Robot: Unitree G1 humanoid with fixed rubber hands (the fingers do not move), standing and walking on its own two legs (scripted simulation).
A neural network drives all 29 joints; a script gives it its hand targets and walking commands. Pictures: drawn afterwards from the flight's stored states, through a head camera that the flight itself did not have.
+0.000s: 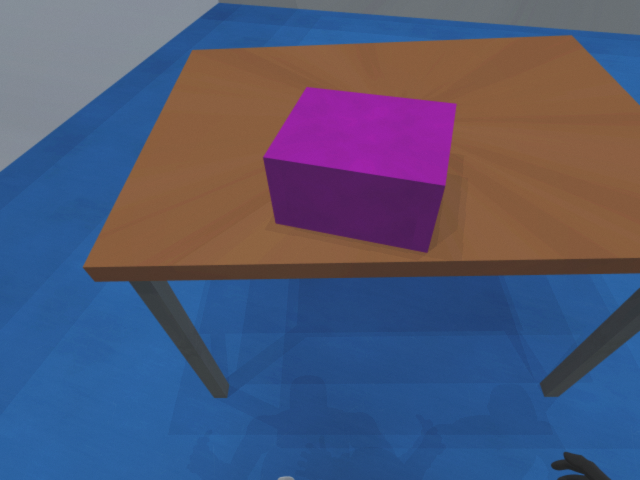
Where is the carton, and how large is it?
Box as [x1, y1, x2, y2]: [263, 87, 455, 252]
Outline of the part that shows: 306,87 263,157 275,222 427,252 445,184 455,104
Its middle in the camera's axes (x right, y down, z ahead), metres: +0.07 -0.13 +0.65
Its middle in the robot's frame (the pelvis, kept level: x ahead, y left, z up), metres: +0.60 -0.07 +0.05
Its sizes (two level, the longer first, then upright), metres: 0.258 0.206 0.141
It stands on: a table, 0.71 m high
